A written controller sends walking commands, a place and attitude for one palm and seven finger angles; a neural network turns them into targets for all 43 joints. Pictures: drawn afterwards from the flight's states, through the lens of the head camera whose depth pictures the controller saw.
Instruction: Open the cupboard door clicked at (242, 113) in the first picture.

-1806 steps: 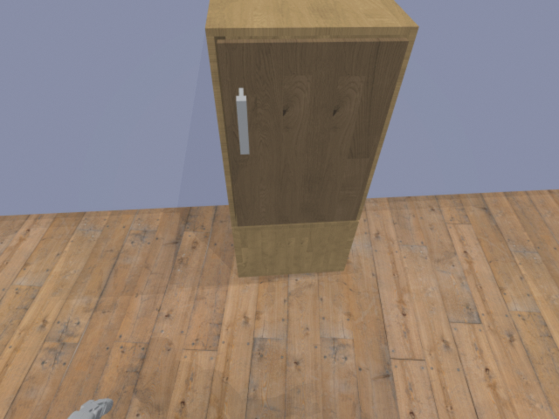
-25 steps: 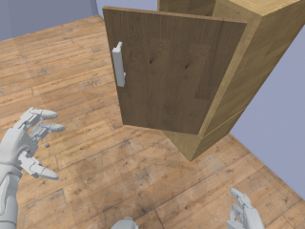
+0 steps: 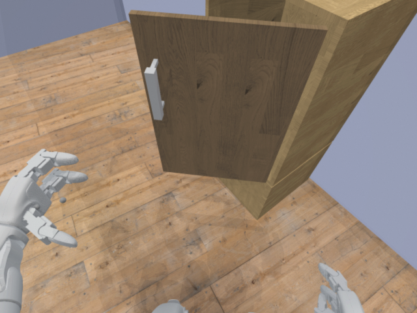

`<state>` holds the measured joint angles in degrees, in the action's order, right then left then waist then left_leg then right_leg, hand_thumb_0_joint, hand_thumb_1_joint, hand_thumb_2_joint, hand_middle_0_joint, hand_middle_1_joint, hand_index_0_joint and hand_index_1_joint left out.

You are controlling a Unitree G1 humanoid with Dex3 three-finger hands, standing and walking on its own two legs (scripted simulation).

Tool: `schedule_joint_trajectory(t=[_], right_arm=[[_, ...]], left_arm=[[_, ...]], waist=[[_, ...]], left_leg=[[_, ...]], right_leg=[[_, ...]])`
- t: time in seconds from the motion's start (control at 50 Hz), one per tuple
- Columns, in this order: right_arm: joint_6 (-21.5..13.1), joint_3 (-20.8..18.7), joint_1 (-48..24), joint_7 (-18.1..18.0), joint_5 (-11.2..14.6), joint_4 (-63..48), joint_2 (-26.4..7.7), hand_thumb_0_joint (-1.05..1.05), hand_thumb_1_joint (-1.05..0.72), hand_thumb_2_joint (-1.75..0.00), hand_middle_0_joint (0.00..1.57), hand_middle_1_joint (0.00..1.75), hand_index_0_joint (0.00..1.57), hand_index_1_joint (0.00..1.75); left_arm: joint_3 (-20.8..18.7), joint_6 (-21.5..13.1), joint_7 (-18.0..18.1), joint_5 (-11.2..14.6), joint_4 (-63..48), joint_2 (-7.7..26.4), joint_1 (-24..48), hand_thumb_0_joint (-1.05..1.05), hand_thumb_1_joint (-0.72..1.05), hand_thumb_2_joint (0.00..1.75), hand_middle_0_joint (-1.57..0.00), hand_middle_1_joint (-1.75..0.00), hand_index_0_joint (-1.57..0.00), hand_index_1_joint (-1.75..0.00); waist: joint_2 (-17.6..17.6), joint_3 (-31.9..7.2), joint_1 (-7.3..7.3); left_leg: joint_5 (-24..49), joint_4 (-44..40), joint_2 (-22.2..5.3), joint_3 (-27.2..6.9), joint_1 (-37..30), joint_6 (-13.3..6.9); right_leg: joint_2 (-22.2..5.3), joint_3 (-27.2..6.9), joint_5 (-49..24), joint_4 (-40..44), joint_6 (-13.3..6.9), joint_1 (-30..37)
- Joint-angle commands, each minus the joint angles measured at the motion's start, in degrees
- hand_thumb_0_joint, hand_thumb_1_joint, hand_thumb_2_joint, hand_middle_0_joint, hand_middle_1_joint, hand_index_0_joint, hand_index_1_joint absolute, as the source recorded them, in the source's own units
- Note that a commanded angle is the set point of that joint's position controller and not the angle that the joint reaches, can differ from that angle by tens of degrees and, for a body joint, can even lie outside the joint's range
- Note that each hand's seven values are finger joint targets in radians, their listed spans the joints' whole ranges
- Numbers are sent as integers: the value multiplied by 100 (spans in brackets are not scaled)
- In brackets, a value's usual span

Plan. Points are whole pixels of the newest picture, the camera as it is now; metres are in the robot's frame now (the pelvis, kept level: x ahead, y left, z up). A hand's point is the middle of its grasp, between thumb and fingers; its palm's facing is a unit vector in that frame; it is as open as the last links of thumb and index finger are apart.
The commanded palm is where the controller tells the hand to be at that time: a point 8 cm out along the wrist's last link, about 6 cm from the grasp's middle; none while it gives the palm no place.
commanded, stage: raise the hand with hooked fingers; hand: left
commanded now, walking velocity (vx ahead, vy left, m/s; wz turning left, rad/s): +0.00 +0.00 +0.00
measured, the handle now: (156, 90) +0.60 +0.17 +0.06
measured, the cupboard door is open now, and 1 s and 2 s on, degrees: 46 46 46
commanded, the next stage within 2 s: move the hooked fingers beside the handle in 0.02 s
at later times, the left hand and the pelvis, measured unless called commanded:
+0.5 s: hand (91, 162) +0.37 +0.25 +0.07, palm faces -0.09 -1.00 -0.01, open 14.0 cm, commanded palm +0.34 +0.30 +0.07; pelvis -0.01 -0.01 -0.01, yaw +0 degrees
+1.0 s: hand (108, 132) +0.44 +0.24 +0.07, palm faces -0.09 -1.00 +0.01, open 14.0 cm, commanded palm +0.42 +0.29 +0.07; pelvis +0.00 +0.00 -0.01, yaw -1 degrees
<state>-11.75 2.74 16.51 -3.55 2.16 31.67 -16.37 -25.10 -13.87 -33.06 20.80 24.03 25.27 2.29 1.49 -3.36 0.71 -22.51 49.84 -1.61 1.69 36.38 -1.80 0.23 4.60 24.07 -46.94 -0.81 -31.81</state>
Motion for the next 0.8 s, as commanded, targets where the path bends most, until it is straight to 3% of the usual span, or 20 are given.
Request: schedule_joint_trajectory(t=[0.0, 0.1, 0.18, 0.26, 0.28, 0.3, 0.32, 0.34, 0.36, 0.48, 0.5, 0.56, 0.58, 0.62, 0.64, 0.68, 0.7, 0.72, 0.76, 0.78], right_arm=[[-317, -357, -138, -126, 51, -748, -899, 0, -90, -90, 20, 30, 20, 30], [-310, -347, -163, -124, 46, -741, -885, 0, -90, -90, 20, 30, 20, 30], [-265, -310, -131, -196, 55, -589, -909, 0, -90, -90, 20, 30, 20, 30], [-247, -302, -12, -266, 38, -450, -965, 0, -90, -90, 20, 30, 20, 30], [-236, -312, 17, -268, 47, -435, -948, 0, -90, -90, 20, 30, 20, 30], [-235, -308, 38, -263, 46, -426, -940, 0, -90, -90, 20, 30, 20, 30], [-219, -308, 64, -260, 43, -403, -941, 0, -90, -90, 20, 30, 20, 30], [-198, -311, 100, -258, 38, -365, -956, 0, -90, -90, 20, 30, 20, 30], [-164, -304, 165, -242, 16, -347, -996, 0, -90, -90, 20, 30, 20, 30], [35, -347, 321, -82, 6, -520, -979, 0, -90, -90, 20, 30, 20, 30], [72, -346, 320, -51, 11, -547, -965, 0, -90, -90, 20, 30, 20, 30], [180, -378, 442, -25, 3, -541, -1019, 0, -90, -90, 20, 30, 20, 30], [217, -387, 484, -22, 20, -519, -1025, 0, -90, -90, 20, 30, 20, 30], [261, -410, 537, -11, 27, -502, -1008, 0, -90, -90, 20, 30, 20, 30], [287, -422, 590, -20, 19, -431, -1030, 0, -90, -90, 20, 30, 20, 30], [337, -430, 704, -45, 3, -325, -1061, 0, -90, -90, 20, 30, 20, 30], [362, -418, 731, -41, 4, -295, -1043, 0, -90, -90, 20, 30, 20, 30], [383, -433, 759, -54, 3, -234, -1056, 0, -90, -90, 20, 30, 20, 30], [417, -441, 849, -78, -19, -146, -1083, 0, -90, -90, 20, 30, 20, 30], [437, -441, 872, -67, -25, -127, -1059, 0, -90, -90, 20, 30, 20, 30]], left_arm=[[-592, -387, -56, 235, -1059, 1577, 1169, 0, -50, 30, -30, -120, -30, -120], [-577, -411, -87, 238, -895, 1548, 1209, 0, -50, 30, -30, -120, -30, -120], [-249, -418, -110, 114, -651, 1518, 2468, 0, -50, 30, -30, -120, -30, -120], [-146, -477, -70, -40, -181, 1666, 3275, 0, -50, 30, -30, -120, -30, -120], [-95, -496, -53, -105, -163, 1665, 3455, 0, -50, 30, -30, -120, -30, -120], [-17, -505, -35, -144, -99, 1615, 3558, 0, -50, 30, -30, -120, -30, -120], [-18, -502, 3, -183, 52, 1644, 3663, 0, -50, 30, -30, -120, -30, -120], [-131, -477, 38, -227, 286, 1775, 3682, 0, -50, 30, -30, -120, -30, -120], [-307, -478, 61, -230, 465, 1999, 3770, 0, -50, 30, -30, -120, -30, -120], [-609, -408, 156, -329, 846, 2237, 3409, 0, -50, 30, -30, -120, -30, -120], [-479, -402, 164, -332, 838, 2084, 3417, 0, -50, 30, -30, -120, -30, -120], [-645, -455, 176, -320, 1085, 2271, 3570, 0, -50, 30, -30, -120, -30, -120], [-643, -504, 172, -346, 1062, 2326, 3793, 0, -50, 30, -30, -120, -30, -120], [-458, -571, 144, -354, 1126, 2101, 3957, 0, -50, 30, -30, -120, -30, -120], [-457, -604, 142, -377, 1233, 2141, 4152, 0, -50, 30, -30, -120, -30, -120], [-530, -697, 110, -424, 1292, 2373, 4655, 0, -50, 30, -30, -120, -30, -120], [-381, -704, 85, -447, 1523, 2209, 4712, 0, -50, 30, -30, -120, -30, -120], [-406, -737, 82, -481, 1647, 2278, 4878, 0, -50, 30, -30, -120, -30, -120], [-458, -826, 62, -539, 1666, 2489, 5351, 0, -50, 30, -30, -120, -30, -120], [-371, -858, 48, -585, 1587, 2446, 5455, 0, -50, 30, -30, -120, -30, -120]], waist=[[321, -1363, 1], [314, -1429, -33], [380, -1154, 227], [357, -1264, 282], [402, -1484, 301], [527, -1614, 289], [437, -1672, 295], [494, -1687, 275], [294, -1742, 221], [398, -2162, 11], [431, -2110, 48], [50, -1937, 126], [69, -1928, 175], [272, -1941, 252], [163, -1911, 322], [346, -2097, 365], [267, -2024, 430], [279, -1985, 453], [433, -2225, 484], [705, -2466, 473]], left_leg=[[1369, -753, 129, -372, -1192, 24], [1351, -711, 145, -330, -1124, 19], [907, -677, 129, -376, -1013, 12], [755, -621, 119, -440, -988, 13], [808, -616, 118, -443, -1078, 9], [841, -615, 118, -450, -1169, 16], [823, -605, 117, -455, -1139, 13], [840, -575, 116, -435, -1074, 18], [944, -532, 110, -460, -970, 16], [1706, -447, 112, -319, -862, 17], [1727, -442, 118, -278, -851, 8], [1651, -365, 101, -239, -569, -26], [1614, -390, 97, -239, -525, -29], [1577, -379, 100, -216, -650, -31], [1478, -356, 90, -223, -618, -41], [1577, -280, 85, -240, -649, -48], [1517, -272, 88, -251, -648, -54], [1478, -231, 80, -240, -610, -63], [1674, -128, 77, -273, -705, -76], [1837, -136, 75, -308, -929, -50]], right_leg=[[210, -195, -1299, 624, -92, 200], [176, -258, -1327, 622, -83, 273], [175, -300, -875, 680, -72, -118], [165, -323, -642, 629, -103, -258], [153, -322, -694, 606, -93, -235], [142, -314, -724, 578, -96, -256], [132, -313, -718, 571, -85, -242], [125, -333, -742, 555, -87, -238], [154, -318, -836, 491, -111, -133], [148, -341, -1761, 289, -97, 278], [149, -349, -1840, 300, -83, 267], [184, -396, -1886, 297, -65, 275], [182, -408, -1887, 305, -47, 264], [189, -396, -1810, 313, -46, 88], [191, -410, -1706, 337, -29, 1], [196, -448, -1788, 269, -49, -12], [197, -427, -1716, 281, -39, -103], [187, -452, -1685, 291, -34, -173], [200, -458, -1815, 182, -65, -204], [194, -440, -1889, 160, -67, -239]])
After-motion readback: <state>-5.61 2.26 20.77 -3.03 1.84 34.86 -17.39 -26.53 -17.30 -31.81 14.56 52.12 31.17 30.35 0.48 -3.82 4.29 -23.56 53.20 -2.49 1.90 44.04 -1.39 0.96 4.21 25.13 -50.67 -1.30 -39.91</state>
